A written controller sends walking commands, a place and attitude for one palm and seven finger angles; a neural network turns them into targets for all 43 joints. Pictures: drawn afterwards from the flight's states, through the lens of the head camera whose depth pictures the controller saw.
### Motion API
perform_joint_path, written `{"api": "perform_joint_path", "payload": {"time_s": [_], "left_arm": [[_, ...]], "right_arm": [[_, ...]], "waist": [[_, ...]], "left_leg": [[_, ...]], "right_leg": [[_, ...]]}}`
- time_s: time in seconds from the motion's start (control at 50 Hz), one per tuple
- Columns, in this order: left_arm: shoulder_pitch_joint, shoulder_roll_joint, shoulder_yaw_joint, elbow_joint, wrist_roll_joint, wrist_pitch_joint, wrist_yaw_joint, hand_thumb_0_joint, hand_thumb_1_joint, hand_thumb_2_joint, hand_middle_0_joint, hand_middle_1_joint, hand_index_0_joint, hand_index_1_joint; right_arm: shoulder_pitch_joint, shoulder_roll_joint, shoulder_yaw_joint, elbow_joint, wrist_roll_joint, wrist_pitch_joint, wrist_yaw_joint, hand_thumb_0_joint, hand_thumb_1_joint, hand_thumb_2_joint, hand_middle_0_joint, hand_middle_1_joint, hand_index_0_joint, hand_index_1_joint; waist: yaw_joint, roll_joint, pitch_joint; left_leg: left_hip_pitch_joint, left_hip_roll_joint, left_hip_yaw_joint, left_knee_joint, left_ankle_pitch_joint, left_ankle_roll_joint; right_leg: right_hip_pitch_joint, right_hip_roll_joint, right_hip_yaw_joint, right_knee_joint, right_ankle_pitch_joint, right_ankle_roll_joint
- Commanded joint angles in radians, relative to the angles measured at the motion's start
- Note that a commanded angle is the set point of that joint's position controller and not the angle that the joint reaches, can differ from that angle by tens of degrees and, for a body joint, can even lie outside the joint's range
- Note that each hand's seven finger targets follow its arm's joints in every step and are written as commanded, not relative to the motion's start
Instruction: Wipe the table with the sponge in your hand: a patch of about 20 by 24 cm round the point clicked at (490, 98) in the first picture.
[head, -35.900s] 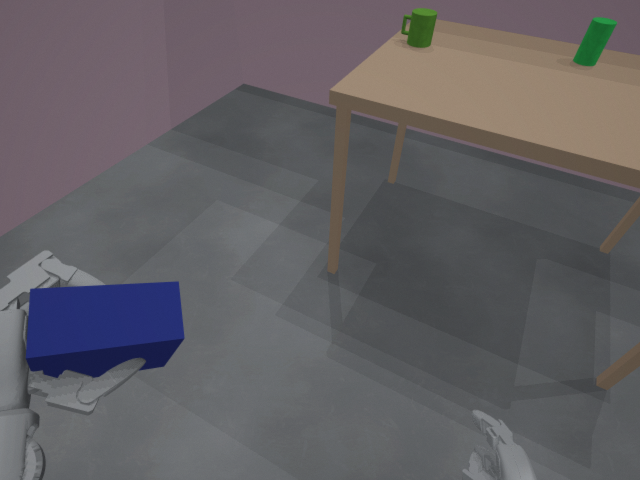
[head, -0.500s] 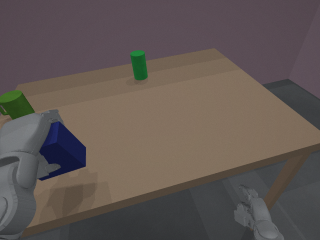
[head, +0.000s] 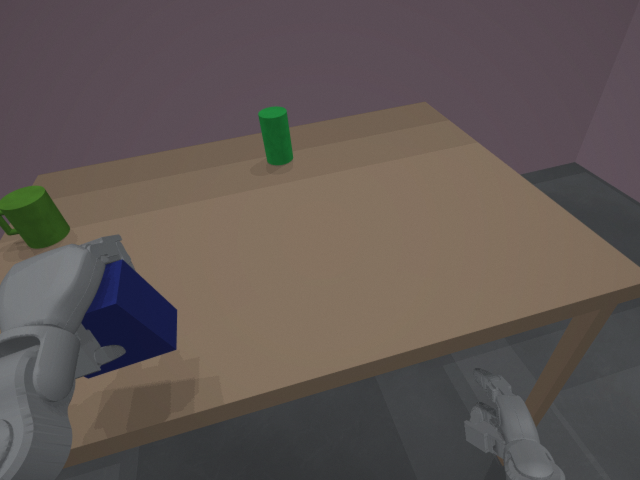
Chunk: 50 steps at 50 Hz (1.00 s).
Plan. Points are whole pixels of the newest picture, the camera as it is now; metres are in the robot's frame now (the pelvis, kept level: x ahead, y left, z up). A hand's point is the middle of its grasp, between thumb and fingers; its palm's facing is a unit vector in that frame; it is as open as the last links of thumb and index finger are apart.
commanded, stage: bring the sponge back beside the body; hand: left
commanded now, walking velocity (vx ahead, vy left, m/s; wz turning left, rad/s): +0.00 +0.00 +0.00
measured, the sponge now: (114, 329) +0.21 +0.28 +0.13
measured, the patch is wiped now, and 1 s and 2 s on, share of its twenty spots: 1.00 1.00 1.00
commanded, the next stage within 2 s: step back with the hand held close in 0.56 s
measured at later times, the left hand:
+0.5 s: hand (96, 320) +0.19 +0.27 +0.17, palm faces +0.23 -0.13 -0.96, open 9.7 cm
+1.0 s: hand (108, 280) +0.20 +0.24 +0.23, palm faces +0.42 -0.82 -0.39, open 9.7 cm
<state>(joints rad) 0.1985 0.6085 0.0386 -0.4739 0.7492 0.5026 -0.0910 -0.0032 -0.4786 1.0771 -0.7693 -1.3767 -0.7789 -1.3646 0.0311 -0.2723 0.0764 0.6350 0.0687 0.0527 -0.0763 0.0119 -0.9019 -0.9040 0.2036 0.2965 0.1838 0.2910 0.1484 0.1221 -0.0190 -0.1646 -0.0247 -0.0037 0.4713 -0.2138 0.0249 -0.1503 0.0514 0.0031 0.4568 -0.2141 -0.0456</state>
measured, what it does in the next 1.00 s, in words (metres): stands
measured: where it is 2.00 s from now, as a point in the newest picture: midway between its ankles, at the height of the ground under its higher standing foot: outside the picture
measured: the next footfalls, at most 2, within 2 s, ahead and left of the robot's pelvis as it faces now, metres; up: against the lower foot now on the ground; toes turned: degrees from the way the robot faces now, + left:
none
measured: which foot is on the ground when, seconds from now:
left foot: down 0.00-1.00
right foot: down 0.00-1.00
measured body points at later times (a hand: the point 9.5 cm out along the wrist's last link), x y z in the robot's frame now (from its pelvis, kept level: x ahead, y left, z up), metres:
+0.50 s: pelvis +0.00 -0.01 +0.00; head -0.05 -0.06 +0.44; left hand +0.17 +0.28 +0.23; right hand +0.26 -0.19 -0.06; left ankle +0.03 +0.10 -0.74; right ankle +0.03 -0.09 -0.74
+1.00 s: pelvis -0.01 +0.01 -0.01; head -0.01 +0.01 +0.44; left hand +0.17 +0.28 +0.25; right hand +0.14 -0.24 -0.10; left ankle +0.03 +0.10 -0.74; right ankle +0.03 -0.09 -0.74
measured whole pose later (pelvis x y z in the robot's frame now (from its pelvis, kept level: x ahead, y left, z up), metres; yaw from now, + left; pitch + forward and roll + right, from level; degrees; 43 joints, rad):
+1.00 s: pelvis -0.01 +0.01 -0.01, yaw +2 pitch +1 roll -2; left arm 0.40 0.46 0.42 -0.67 -0.09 -0.11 0.13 -0.01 -0.48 1.08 -0.77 -1.38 -0.78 -1.36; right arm 0.27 -0.25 0.04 0.57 0.03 0.01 -0.07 0.01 -0.90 -0.90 0.20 0.30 0.20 0.30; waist -0.01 0.01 -0.04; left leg -0.38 -0.03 -0.05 0.63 -0.27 0.03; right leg -0.34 0.05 -0.03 0.56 -0.24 -0.03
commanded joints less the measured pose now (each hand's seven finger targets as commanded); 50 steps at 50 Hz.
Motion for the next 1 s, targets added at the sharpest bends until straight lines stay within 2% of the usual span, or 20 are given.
{"api": "perform_joint_path", "payload": {"time_s": [0.0,0.04,0.08,0.14,0.18,0.24,0.34,0.48,0.54,0.58,0.64,0.66,0.68,0.7,0.72,0.74,0.78,0.8,0.84,0.98], "left_arm": [[-0.204,0.238,0.177,-0.207,0.041,-0.016,0.046,0.0,0.1,1.3,-1.2,-1.6,-1.2,-1.6],[-0.166,0.212,0.157,-0.182,0.038,-0.016,0.044,0.0,0.1,1.3,-1.2,-1.6,-1.2,-1.6],[-0.191,0.243,0.183,-0.241,0.04,-0.022,0.05,0.0,0.1,1.3,-1.2,-1.6,-1.2,-1.6],[-0.138,0.211,0.163,-0.199,0.039,-0.022,0.052,0.0,0.1,1.3,-1.2,-1.6,-1.2,-1.6],[-0.169,0.245,0.191,-0.258,0.045,-0.027,0.057,0.0,0.1,1.3,-1.2,-1.6,-1.2,-1.6],[-0.153,0.214,0.166,-0.2,0.046,-0.024,0.059,0.0,0.1,1.3,-1.2,-1.6,-1.2,-1.6],[-0.146,0.206,0.16,-0.173,0.04,-0.026,0.057,0.0,0.1,1.3,-1.2,-1.6,-1.2,-1.6],[-0.173,0.235,0.181,-0.242,0.038,-0.036,0.054,0.0,0.1,1.3,-1.2,-1.6,-1.2,-1.6],[-0.15,0.209,0.162,-0.184,0.035,-0.033,0.054,0.0,0.1,1.3,-1.2,-1.6,-1.2,-1.6],[-0.177,0.251,0.197,-0.237,0.04,-0.039,0.06,0.0,0.1,1.3,-1.2,-1.6,-1.2,-1.6],[-0.147,0.208,0.163,-0.176,0.038,-0.035,0.058,0.0,0.1,1.3,-1.2,-1.6,-1.2,-1.6],[-0.18,0.149,0.1,-0.011,0.055,-0.019,0.055,0.0,0.1,1.3,-1.2,-1.6,-1.2,-1.6],[-0.468,0.023,0.323,-0.254,-0.751,-0.285,0.128,0.0,0.1,1.3,-1.2,-1.6,-1.2,-1.6],[-0.199,0.098,0.353,-0.079,-0.757,-0.382,0.156,0.0,0.1,1.3,-1.2,-1.6,-1.2,-1.6],[-0.097,0.069,0.396,-0.169,-0.803,-0.441,0.178,0.0,0.1,1.3,-1.2,-1.6,-1.2,-1.6],[-0.067,0.064,0.407,-0.283,-0.816,-0.49,0.189,0.0,0.1,1.3,-1.2,-1.6,-1.2,-1.6],[-0.034,0.121,0.493,-0.451,-0.842,-0.573,0.221,0.0,0.1,1.3,-1.2,-1.6,-1.2,-1.6],[0.025,0.074,0.492,-0.442,-0.847,-0.599,0.23,0.0,0.1,1.3,-1.2,-1.6,-1.2,-1.6],[0.092,0.06,0.524,-0.419,-0.848,-0.631,0.243,0.0,0.1,1.3,-1.2,-1.6,-1.2,-1.6],[0.137,0.023,0.524,-0.313,-0.841,-0.678,0.247,0.0,0.1,1.3,-1.2,-1.6,-1.2,-1.6]], "right_arm": [[-0.289,-0.083,-0.032,-0.226,-0.007,-0.081,-0.002,0.0,-0.9,-0.9,0.2,0.3,0.2,0.3],[-0.278,-0.086,-0.035,-0.215,-0.008,-0.075,-0.001,0.0,-0.9,-0.9,0.2,0.3,0.2,0.3],[-0.311,-0.08,-0.032,-0.227,0.001,-0.086,0.0,0.0,-0.9,-0.9,0.2,0.3,0.2,0.3],[-0.271,-0.084,-0.038,-0.218,-0.011,-0.079,-0.002,0.0,-0.9,-0.9,0.2,0.3,0.2,0.3],[-0.303,-0.082,-0.036,-0.225,-0.003,-0.086,0.003,0.0,-0.9,-0.9,0.2,0.3,0.2,0.3],[-0.271,-0.085,-0.038,-0.214,-0.01,-0.078,0.0,0.0,-0.9,-0.9,0.2,0.3,0.2,0.3],[-0.269,-0.084,-0.038,-0.211,-0.009,-0.079,-0.002,0.0,-0.9,-0.9,0.2,0.3,0.2,0.3],[-0.305,-0.08,-0.035,-0.225,-0.003,-0.089,0.0,0.0,-0.9,-0.9,0.2,0.3,0.2,0.3],[-0.272,-0.084,-0.036,-0.216,-0.01,-0.08,-0.002,0.0,-0.9,-0.9,0.2,0.3,0.2,0.3],[-0.303,-0.081,-0.035,-0.225,-0.007,-0.09,-0.002,0.0,-0.9,-0.9,0.2,0.3,0.2,0.3],[-0.268,-0.084,-0.037,-0.212,-0.011,-0.081,-0.002,0.0,-0.9,-0.9,0.2,0.3,0.2,0.3],[-0.25,-0.091,-0.033,-0.187,-0.008,-0.072,-0.009,0.0,-0.9,-0.9,0.2,0.3,0.2,0.3],[-0.075,-0.049,-0.025,-0.394,0.004,-0.083,0.006,0.0,-0.9,-0.9,0.2,0.3,0.2,0.3],[-0.011,-0.056,-0.011,-0.293,-0.036,-0.091,0.0,0.0,-0.9,-0.9,0.2,0.3,0.2,0.3],[0.048,-0.057,-0.037,-0.288,-0.033,-0.086,-0.004,0.0,-0.9,-0.9,0.2,0.3,0.2,0.3],[0.062,-0.055,-0.036,-0.283,-0.036,-0.085,-0.002,0.0,-0.9,-0.9,0.2,0.3,0.2,0.3],[0.05,-0.078,-0.041,-0.274,-0.047,-0.089,-0.004,0.0,-0.9,-0.9,0.2,0.3,0.2,0.3],[0.063,-0.086,-0.05,-0.264,-0.05,-0.089,-0.007,0.0,-0.9,-0.9,0.2,0.3,0.2,0.3],[0.073,-0.089,-0.066,-0.268,-0.053,-0.096,-0.005,0.0,-0.9,-0.9,0.2,0.3,0.2,0.3],[0.085,-0.091,-0.094,-0.244,-0.041,-0.111,-0.004,0.0,-0.9,-0.9,0.2,0.3,0.2,0.3]], "waist": [[0.011,-0.035,-0.138],[0.005,-0.04,-0.1],[0.003,-0.031,-0.112],[0.008,-0.058,-0.107],[0.003,-0.031,-0.12],[0.007,-0.035,-0.102],[0.006,-0.067,-0.086],[0.001,-0.026,-0.107],[0.003,-0.059,-0.078],[0.006,-0.029,-0.106],[0.004,-0.06,-0.086],[-0.027,-0.112,-0.005],[-0.152,-0.207,0.237],[-0.113,-0.331,0.078],[-0.119,-0.359,0.012],[-0.129,-0.298,-0.084],[-0.137,-0.043,-0.187],[-0.133,0.041,-0.206],[-0.132,0.083,-0.164],[-0.147,-0.066,-0.165]], "left_leg": [[0.011,0.007,-0.085,-0.061,0.085,0.008],[0.016,0.009,-0.081,-0.066,0.084,0.008],[0.023,0.01,-0.092,-0.069,0.065,0.007],[0.021,0.007,-0.08,-0.058,0.088,0.009],[0.029,0.008,-0.087,-0.061,0.078,0.007],[0.021,0.007,-0.08,-0.066,0.096,0.008],[0.015,0.006,-0.077,-0.067,0.07,0.008],[0.023,0.005,-0.08,-0.066,0.045,0.007],[0.015,0.004,-0.074,-0.063,0.06,0.008],[0.022,0.003,-0.081,-0.063,0.05,0.007],[0.015,0.003,-0.074,-0.062,0.065,0.007],[-0.011,0.005,-0.063,-0.07,0.019,0.003],[-0.021,0.005,-0.102,0.0,-0.214,0.027],[0.01,0.001,-0.093,0.085,-0.207,0.039],[0.025,0.007,-0.094,0.156,-0.151,0.034],[0.034,0.027,-0.084,0.173,-0.092,0.028],[0.027,0.074,-0.104,0.108,0.004,0.025],[-0.017,0.106,-0.145,0.055,0.017,0.031],[-0.143,0.124,-0.185,0.022,-0.021,0.037],[-0.186,0.147,-0.215,0.041,0.069,0.026]], "right_leg": [[0.026,-0.034,0.13,-0.103,-0.02,-0.037],[0.001,-0.029,0.114,-0.113,-0.021,-0.031],[0.004,-0.022,0.159,-0.113,-0.045,-0.038],[0.006,-0.031,0.126,-0.114,-0.019,-0.032],[0.008,-0.021,0.167,-0.114,-0.037,-0.04],[0.01,-0.027,0.122,-0.112,-0.009,-0.034],[-0.002,-0.028,0.122,-0.123,-0.043,-0.03],[0.001,-0.023,0.168,-0.127,-0.076,-0.036],[-0.01,-0.028,0.13,-0.132,-0.063,-0.029],[0.004,-0.024,0.173,-0.128,-0.074,-0.038],[-0.005,-0.027,0.129,-0.129,-0.056,-0.03],[-0.063,-0.024,0.114,-0.147,-0.097,-0.023],[-0.323,-0.059,0.22,-0.29,-0.229,-0.005],[-0.337,-0.098,0.213,-0.283,-0.283,-0.028],[-0.306,-0.157,0.221,-0.267,-0.204,-0.032],[-0.249,-0.203,0.212,-0.211,-0.074,-0.042],[-0.162,-0.223,0.199,-0.075,0.146,-0.044],[-0.12,-0.202,0.148,-0.011,0.165,-0.032],[-0.107,-0.162,0.112,0.02,0.129,-0.012],[-0.12,-0.151,0.077,0.066,0.174,0.003]]}}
